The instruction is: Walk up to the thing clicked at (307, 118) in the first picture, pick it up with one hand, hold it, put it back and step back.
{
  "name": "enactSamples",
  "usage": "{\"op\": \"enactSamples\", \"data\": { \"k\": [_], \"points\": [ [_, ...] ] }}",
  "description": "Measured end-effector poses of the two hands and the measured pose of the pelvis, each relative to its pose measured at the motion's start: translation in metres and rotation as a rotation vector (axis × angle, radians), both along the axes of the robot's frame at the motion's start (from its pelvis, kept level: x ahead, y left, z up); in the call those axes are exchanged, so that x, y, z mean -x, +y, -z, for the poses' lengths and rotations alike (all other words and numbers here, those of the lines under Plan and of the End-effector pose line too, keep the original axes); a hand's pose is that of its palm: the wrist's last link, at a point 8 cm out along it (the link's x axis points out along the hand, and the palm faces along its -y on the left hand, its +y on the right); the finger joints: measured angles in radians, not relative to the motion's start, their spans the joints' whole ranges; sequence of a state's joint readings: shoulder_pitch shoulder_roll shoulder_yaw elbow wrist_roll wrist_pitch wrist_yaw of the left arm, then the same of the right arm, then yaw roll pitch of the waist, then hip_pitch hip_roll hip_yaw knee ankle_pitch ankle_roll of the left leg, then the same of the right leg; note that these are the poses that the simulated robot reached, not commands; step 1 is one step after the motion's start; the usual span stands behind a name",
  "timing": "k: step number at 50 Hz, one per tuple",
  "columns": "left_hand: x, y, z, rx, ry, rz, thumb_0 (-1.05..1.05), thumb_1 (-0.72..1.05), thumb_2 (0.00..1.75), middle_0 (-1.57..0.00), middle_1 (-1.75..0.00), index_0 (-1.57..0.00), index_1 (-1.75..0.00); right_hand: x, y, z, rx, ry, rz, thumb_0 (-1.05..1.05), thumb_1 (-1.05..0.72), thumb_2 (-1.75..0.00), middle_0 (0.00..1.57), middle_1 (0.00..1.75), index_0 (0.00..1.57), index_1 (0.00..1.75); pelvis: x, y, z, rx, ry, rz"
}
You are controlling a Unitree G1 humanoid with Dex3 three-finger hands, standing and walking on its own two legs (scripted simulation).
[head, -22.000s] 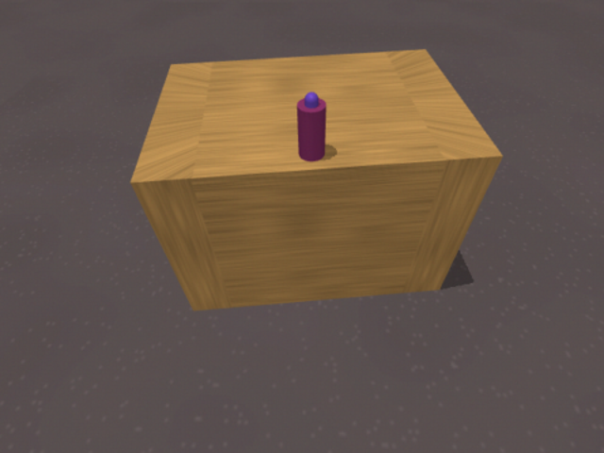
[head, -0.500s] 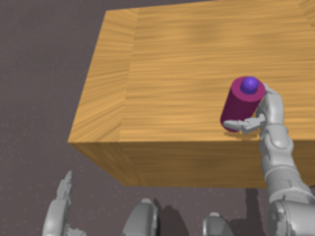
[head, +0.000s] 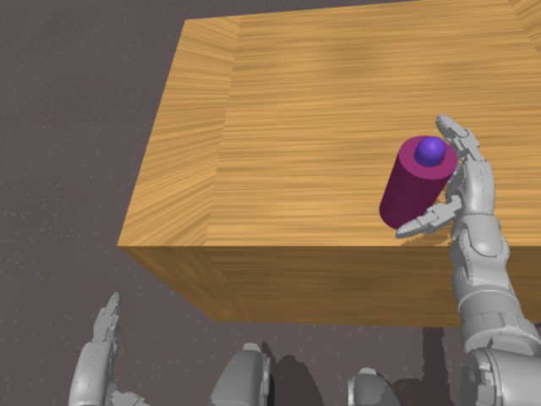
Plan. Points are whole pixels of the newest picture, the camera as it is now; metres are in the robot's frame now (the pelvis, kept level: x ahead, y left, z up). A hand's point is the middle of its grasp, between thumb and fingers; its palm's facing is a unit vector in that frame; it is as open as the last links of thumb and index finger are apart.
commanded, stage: withdraw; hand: right
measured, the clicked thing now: (415, 182) +0.42 -0.14 +0.05
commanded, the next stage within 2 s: rise in 0.22 s
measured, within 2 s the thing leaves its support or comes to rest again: neither
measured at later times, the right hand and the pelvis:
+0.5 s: hand (519, 106) +0.47 -0.24 +0.14, palm faces +0.14 +0.97 -0.18, open 17.6 cm; pelvis +0.01 +0.00 +0.05, yaw +0 degrees
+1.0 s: hand out of the picture +0.32 -0.25 +0.12, palm faces +0.21 +0.93 -0.30, open 17.5 cm; pelvis +0.05 +0.00 +0.07, yaw -1 degrees
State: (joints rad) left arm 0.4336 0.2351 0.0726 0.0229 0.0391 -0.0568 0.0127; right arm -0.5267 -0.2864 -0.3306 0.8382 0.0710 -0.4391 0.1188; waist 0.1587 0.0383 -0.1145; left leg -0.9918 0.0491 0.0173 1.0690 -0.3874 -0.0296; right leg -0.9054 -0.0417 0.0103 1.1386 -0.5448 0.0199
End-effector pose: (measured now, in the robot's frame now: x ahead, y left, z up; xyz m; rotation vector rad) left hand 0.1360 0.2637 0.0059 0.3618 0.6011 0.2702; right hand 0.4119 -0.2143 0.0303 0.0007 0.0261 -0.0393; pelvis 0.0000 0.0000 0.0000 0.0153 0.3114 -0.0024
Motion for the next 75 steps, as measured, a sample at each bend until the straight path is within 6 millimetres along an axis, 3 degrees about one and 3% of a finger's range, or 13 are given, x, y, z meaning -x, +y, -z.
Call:
{"op": "enactSamples", "data": {
  "k": [5,15,24,30,33,38,42,48,53,59,64,69,75],
  "points": [
    [0.002,0.005,-0.003,0.001,0.016,-0.022,-0.01,-0.52,0.04,-0.06,-0.05,-0.06,-0.05,-0.007,-0.014,-0.033,0.015,-0.054,0.029,-0.01,0.61,-0.11,0.16,0.16,0.17,0.16,-0.003,0.0,-0.007,-0.002,-0.022,0.001],
    [-0.009,0.003,0.002,0.086,0.027,-0.054,-0.01,-0.53,0.04,-0.06,-0.04,-0.06,-0.04,-0.023,-0.049,-0.124,0.046,-0.066,0.055,-0.01,0.61,-0.06,0.06,0.08,0.07,0.07,-0.012,-0.001,-0.031,-0.001,-0.091,0.011],
    [-0.01,-0.003,0.0,0.128,0.074,-0.024,-0.01,-0.52,0.04,-0.06,-0.05,-0.06,-0.05,-0.033,-0.071,-0.127,0.151,0.131,0.094,-0.01,0.59,-0.04,0.06,0.06,0.06,0.06,-0.012,0.002,-0.047,0.013,-0.114,0.001],
    [0.005,0.001,0.004,0.14,0.177,-0.051,-0.01,-0.52,0.06,-0.06,-0.05,-0.06,-0.05,-0.026,-0.112,-0.132,0.214,0.199,0.259,-0.01,0.59,-0.04,0.06,0.06,0.06,0.06,-0.019,0.003,-0.056,0.01,-0.115,-0.005],
    [-0.001,0.004,-0.002,0.123,0.176,-0.05,-0.01,-0.53,0.07,-0.05,-0.05,-0.05,-0.05,-0.018,-0.131,-0.143,0.235,0.192,0.333,-0.01,0.59,-0.04,0.06,0.06,0.06,0.06,-0.024,0.003,-0.059,0.006,-0.123,-0.004],
    [-0.034,0.006,-0.021,0.109,0.064,-0.03,-0.01,-0.54,0.08,-0.05,-0.05,-0.05,-0.06,0.006,-0.144,-0.143,0.253,0.212,0.381,-0.01,0.59,-0.04,0.06,0.06,0.06,0.05,-0.034,0.002,-0.064,0.001,-0.145,0.003],
    [-0.053,0.001,-0.03,0.131,-0.005,-0.006,-0.01,-0.54,0.08,-0.05,-0.05,-0.05,-0.06,0.036,-0.136,-0.13,0.273,0.217,0.341,-0.01,0.59,-0.05,0.06,0.06,0.05,0.05,-0.042,-0.001,-0.068,0.0,-0.171,0.006],
    [-0.051,-0.019,-0.004,0.23,0.096,-0.004,-0.01,-0.53,0.07,-0.05,-0.05,-0.05,-0.06,0.101,-0.096,-0.108,0.284,0.213,0.228,-0.01,0.56,-0.05,0.06,0.05,0.05,0.05,-0.046,-0.003,-0.071,-0.004,-0.206,0.01],
    [-0.043,-0.025,0.012,0.254,0.182,-0.025,-0.01,-0.53,0.07,-0.06,-0.06,-0.06,-0.06,0.155,-0.074,-0.122,0.305,0.173,0.22,-0.01,0.54,-0.05,0.07,0.05,0.06,0.05,-0.046,-0.003,-0.072,-0.002,-0.236,0.017],
    [-0.057,-0.011,0.0,0.2,0.095,-0.032,-0.01,-0.52,0.07,-0.06,-0.06,-0.06,-0.06,0.208,-0.083,-0.14,0.369,0.158,0.322,-0.01,0.55,-0.05,0.07,0.06,0.06,0.05,-0.043,0.001,-0.073,0.007,-0.266,0.028],
    [-0.067,-0.003,-0.02,0.171,-0.01,-0.004,-0.01,-0.51,0.06,-0.05,-0.06,-0.06,-0.06,0.246,-0.062,-0.118,0.298,0.235,0.317,-0.01,0.55,-0.05,0.06,0.06,0.05,0.05,-0.04,0.004,-0.072,0.016,-0.284,0.03],
    [-0.058,-0.006,-0.016,0.175,0.002,0.019,-0.01,-0.5,0.05,-0.05,-0.06,-0.06,-0.06,0.259,-0.036,-0.102,0.223,0.258,0.27,-0.01,0.54,-0.05,0.06,0.06,0.06,0.05,-0.032,0.011,-0.071,0.023,-0.298,0.039],
    [-0.032,0.012,0.001,0.171,0.055,-0.046,-0.01,-0.5,0.05,-0.06,-0.06,-0.07,-0.06,0.257,-0.057,-0.116,0.324,0.23,0.323,-0.01,0.52,-0.06,0.07,0.06,0.06,0.06,-0.021,0.017,-0.071,0.024,-0.304,0.038]
  ]
}}
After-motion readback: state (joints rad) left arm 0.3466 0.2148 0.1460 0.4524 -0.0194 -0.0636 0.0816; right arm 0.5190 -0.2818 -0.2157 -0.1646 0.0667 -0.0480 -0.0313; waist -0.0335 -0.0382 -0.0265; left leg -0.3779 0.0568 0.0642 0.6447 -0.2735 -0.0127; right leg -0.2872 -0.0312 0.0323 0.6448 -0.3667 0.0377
